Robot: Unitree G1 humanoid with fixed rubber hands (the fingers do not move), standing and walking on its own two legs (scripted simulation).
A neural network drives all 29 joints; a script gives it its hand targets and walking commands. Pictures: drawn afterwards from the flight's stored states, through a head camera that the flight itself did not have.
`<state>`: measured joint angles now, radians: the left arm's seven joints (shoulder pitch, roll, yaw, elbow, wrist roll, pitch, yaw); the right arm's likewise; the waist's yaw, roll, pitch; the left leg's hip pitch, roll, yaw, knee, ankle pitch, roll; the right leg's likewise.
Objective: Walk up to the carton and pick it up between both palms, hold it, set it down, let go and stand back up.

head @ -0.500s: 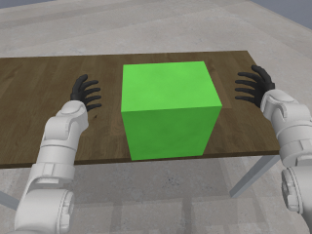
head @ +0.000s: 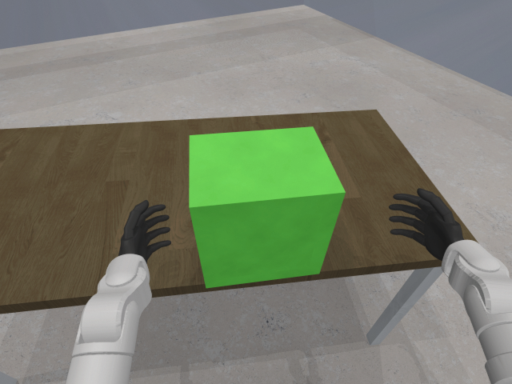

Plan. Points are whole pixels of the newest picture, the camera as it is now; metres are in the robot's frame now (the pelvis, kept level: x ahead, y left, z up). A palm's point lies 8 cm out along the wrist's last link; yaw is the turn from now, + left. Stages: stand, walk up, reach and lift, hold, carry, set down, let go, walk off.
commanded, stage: set down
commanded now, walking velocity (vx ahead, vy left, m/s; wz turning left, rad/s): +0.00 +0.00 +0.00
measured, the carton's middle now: (258, 208) +0.45 +0.03 +0.01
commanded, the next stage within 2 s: let go in 0.58 s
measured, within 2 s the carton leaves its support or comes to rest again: neither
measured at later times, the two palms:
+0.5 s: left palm (149, 308) +0.24 +0.19 +0.01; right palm (437, 308) +0.26 -0.26 +0.01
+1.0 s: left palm (150, 343) +0.20 +0.19 -0.03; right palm (433, 353) +0.20 -0.25 -0.02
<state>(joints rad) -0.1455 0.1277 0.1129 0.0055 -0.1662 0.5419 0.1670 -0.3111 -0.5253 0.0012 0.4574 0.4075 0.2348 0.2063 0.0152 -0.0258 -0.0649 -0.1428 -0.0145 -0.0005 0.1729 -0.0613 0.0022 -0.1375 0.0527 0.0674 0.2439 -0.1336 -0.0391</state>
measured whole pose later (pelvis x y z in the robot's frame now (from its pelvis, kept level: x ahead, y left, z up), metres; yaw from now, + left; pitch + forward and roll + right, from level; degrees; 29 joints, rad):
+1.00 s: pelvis +0.02 +0.00 -0.01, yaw +1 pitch +0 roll +1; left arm 0.29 0.08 -0.07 0.25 -0.06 -0.02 0.18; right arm 0.22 -0.35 0.03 0.54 0.33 -0.25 0.18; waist -0.01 -0.04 -0.05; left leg -0.14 -0.04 -0.03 0.32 -0.17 0.01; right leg -0.12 0.04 0.05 0.38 -0.25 -0.04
